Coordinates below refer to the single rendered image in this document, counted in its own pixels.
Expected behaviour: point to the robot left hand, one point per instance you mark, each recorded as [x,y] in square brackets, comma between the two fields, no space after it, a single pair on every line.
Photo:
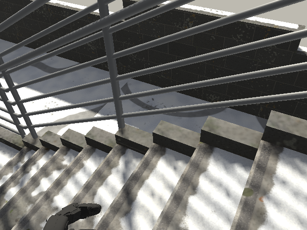
[71,213]

